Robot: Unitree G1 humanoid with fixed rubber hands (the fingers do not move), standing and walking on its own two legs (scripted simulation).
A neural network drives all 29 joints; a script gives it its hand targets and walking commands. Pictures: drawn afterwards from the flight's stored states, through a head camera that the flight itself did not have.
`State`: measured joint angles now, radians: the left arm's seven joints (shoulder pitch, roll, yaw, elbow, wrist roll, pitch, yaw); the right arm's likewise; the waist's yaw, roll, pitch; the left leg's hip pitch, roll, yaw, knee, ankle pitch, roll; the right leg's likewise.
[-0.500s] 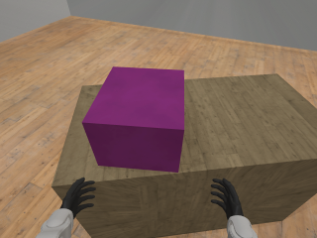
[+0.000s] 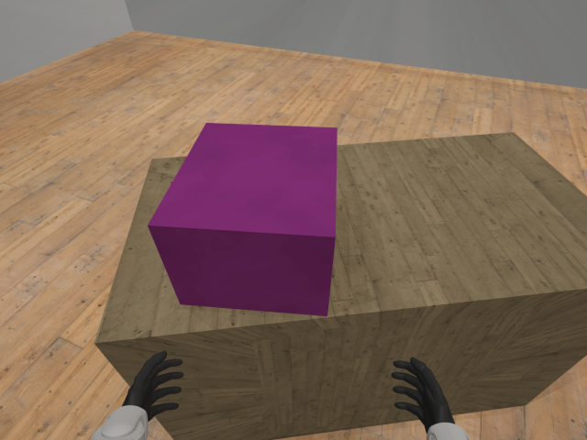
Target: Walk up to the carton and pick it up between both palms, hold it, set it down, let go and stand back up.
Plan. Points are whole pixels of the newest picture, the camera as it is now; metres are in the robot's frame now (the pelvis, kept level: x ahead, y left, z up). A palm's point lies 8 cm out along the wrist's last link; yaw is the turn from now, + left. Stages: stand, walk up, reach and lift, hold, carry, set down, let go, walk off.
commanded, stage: set down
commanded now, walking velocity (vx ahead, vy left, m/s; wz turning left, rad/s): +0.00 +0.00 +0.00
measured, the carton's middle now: (262, 212) +0.53 +0.02 +0.02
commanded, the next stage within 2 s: let go in 0.60 s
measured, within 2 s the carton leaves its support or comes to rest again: neither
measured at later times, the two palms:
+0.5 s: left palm (144, 424) +0.20 +0.20 -0.06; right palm (450, 438) +0.15 -0.22 -0.08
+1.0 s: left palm (143, 436) +0.18 +0.20 -0.06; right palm out of the picture +0.14 -0.23 -0.08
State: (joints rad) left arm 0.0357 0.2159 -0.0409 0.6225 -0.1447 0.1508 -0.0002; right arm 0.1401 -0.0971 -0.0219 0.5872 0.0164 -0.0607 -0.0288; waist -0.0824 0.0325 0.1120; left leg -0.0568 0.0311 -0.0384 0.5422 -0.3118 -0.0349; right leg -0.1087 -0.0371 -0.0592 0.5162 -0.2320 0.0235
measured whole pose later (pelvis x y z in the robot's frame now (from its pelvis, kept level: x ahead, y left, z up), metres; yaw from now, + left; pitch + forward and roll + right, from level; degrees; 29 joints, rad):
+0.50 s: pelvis +0.00 +0.00 +0.00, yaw +0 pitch -10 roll +0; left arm 0.04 0.18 -0.03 0.67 -0.10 0.19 0.03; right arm 0.14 -0.15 -0.03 0.69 -0.01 -0.06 0.02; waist -0.08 0.03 0.11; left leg -0.05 0.03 -0.04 0.52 -0.30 -0.04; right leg -0.11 -0.04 -0.06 0.52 -0.23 0.02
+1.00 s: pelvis -0.01 -0.01 +0.00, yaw +0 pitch -11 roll +0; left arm 0.08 0.18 -0.03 0.65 -0.10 0.19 0.04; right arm 0.15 -0.15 -0.03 0.69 -0.02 -0.08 0.01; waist -0.08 0.03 0.12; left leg -0.04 0.03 -0.04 0.51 -0.29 -0.04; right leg -0.11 -0.04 -0.06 0.52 -0.22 0.02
